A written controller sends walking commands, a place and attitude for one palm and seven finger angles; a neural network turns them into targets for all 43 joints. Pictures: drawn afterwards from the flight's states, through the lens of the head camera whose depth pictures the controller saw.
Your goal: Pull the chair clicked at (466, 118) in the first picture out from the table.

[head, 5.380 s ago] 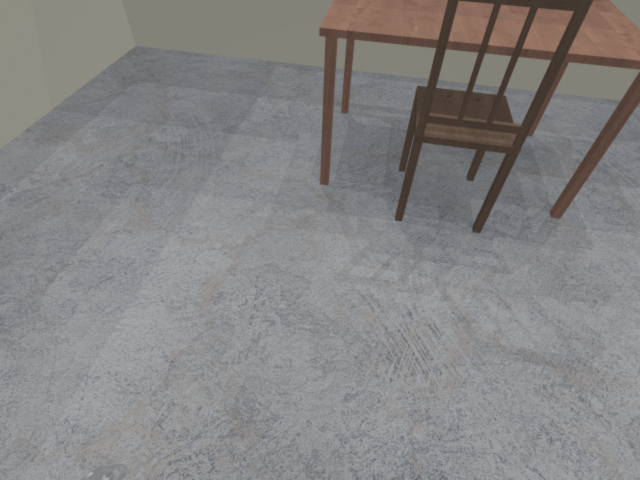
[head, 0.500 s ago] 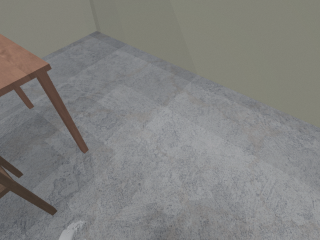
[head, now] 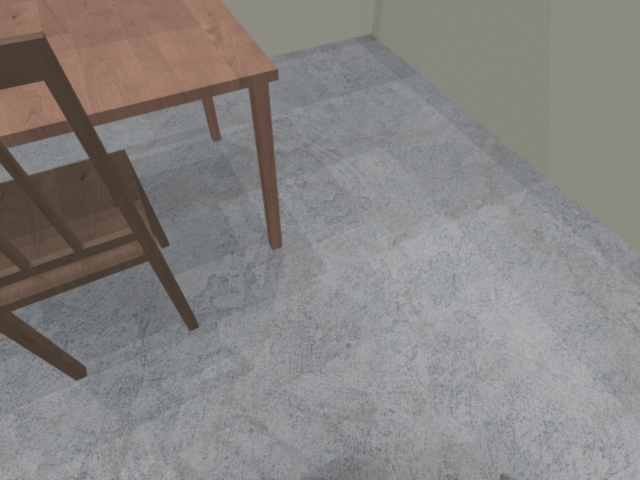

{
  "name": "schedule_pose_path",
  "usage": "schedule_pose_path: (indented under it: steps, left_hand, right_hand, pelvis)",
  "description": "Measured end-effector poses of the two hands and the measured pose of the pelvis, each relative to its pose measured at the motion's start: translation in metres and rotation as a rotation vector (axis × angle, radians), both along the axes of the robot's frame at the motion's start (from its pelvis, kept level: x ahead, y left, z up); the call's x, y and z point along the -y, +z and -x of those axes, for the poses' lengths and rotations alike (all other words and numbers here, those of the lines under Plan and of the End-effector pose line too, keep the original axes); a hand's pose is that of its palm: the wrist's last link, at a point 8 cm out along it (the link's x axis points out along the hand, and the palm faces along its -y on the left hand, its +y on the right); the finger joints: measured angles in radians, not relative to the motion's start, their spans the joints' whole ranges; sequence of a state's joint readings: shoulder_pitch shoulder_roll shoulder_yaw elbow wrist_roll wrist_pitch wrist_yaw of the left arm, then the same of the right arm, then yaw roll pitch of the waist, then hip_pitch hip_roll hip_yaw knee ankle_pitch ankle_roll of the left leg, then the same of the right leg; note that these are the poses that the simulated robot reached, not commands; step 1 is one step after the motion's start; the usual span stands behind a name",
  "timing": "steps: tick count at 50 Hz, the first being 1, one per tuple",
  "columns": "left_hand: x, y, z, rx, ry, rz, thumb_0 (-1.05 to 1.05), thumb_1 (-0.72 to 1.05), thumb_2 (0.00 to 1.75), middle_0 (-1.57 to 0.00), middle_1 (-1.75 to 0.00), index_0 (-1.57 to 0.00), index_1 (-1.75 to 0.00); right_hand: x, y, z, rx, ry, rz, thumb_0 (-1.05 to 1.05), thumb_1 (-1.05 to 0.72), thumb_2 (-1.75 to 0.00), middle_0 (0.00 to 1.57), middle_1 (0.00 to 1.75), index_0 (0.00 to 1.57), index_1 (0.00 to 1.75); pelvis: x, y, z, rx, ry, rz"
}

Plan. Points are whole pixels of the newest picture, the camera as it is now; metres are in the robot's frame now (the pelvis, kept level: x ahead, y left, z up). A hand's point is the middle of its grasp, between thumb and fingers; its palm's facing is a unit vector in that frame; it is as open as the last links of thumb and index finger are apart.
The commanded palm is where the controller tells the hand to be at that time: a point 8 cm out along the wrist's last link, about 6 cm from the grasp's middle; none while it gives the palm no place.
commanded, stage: turn to face it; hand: left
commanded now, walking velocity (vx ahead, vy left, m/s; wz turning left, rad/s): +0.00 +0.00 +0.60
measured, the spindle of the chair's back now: out of the picture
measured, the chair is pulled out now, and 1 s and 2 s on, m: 0.00 0.00 0.00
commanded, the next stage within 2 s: take the last steps up to it in 0.82 s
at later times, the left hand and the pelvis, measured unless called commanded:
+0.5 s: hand out of the picture +0.06 +0.19 -0.12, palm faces +0.28 -0.91 -0.31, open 7.4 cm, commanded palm none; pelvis +0.00 -0.03 +0.00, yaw +17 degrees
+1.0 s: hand out of the picture -0.14 +0.18 -0.17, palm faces +0.53 -0.81 -0.24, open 7.4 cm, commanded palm none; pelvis -0.04 -0.01 +0.01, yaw +29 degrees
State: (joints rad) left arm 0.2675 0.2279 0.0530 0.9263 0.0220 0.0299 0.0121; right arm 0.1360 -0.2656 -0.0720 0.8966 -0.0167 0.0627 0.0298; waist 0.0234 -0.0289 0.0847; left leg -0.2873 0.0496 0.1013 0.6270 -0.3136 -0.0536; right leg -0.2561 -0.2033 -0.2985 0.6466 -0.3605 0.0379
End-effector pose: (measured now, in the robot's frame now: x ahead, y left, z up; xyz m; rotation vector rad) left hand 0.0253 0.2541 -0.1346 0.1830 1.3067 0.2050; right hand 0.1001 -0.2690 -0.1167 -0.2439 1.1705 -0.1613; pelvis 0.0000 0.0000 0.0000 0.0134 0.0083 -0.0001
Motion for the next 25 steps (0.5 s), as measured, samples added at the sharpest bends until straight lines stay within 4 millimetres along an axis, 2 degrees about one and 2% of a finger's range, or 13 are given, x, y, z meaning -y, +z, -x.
schedule_pose_path:
  steps: [2,5,11,15,20,22,25]
  left_hand:
    - [-0.016,-0.009,0.016,-0.035,0.044,-0.003,0.01,0.90,0.90,-0.21,-0.30,-0.20,-0.30]
    - [-0.031,-0.007,0.026,-0.059,0.086,-0.018,0.01,0.90,0.90,-0.20,-0.30,-0.20,-0.30]
    - [-0.038,0.012,0.011,0.037,0.124,-0.031,0.01,0.91,0.90,-0.20,-0.30,-0.20,-0.30]
    - [-0.031,0.022,-0.007,0.111,0.132,-0.050,0.01,0.91,0.90,-0.20,-0.30,-0.20,-0.30]
    - [-0.009,0.033,-0.025,0.198,0.139,-0.080,0.01,0.91,0.90,-0.20,-0.30,-0.20,-0.30]
    - [0.002,0.035,-0.026,0.230,0.143,-0.100,0.01,0.91,0.90,-0.20,-0.30,-0.20,-0.30]
    - [0.018,0.044,-0.014,0.242,0.170,-0.106,0.01,0.90,0.90,-0.20,-0.30,-0.20,-0.30]
  right_hand:
    - [-0.012,0.002,-0.018,0.041,0.043,0.014,0.01,-0.91,-0.90,0.19,0.30,0.20,0.30]
    - [-0.027,0.012,-0.031,0.069,0.091,0.018,0.01,-0.91,-0.90,0.19,0.30,0.20,0.30]
    - [-0.042,0.016,-0.035,0.055,0.142,-0.001,0.01,-0.91,-0.90,0.20,0.30,0.21,0.30]
    - [-0.040,0.008,-0.031,0.033,0.161,-0.030,0.01,-0.91,-0.90,0.20,0.30,0.21,0.30]
    - [-0.023,-0.012,-0.025,-0.010,0.173,-0.067,0.01,-0.91,-0.90,0.20,0.30,0.21,0.30]
    - [-0.013,-0.023,-0.024,-0.026,0.177,-0.080,0.01,-0.91,-0.90,0.20,0.30,0.21,0.30]
    - [-0.003,-0.026,-0.024,-0.063,0.203,-0.081,0.01,-0.91,-0.90,0.20,0.30,0.21,0.30]
  pelvis:
    - [-0.007,-0.005,0.001,-0.002,0.028,-0.001]
    - [-0.011,0.000,0.001,0.001,0.050,0.009]
    - [-0.011,0.011,0.002,0.005,0.115,0.022]
    - [-0.003,0.011,0.003,0.008,0.157,0.012]
    - [0.017,0.005,0.003,0.008,0.214,-0.007]
    - [0.027,0.000,0.003,0.012,0.240,-0.009]
    - [0.035,0.004,0.004,0.024,0.297,-0.019]
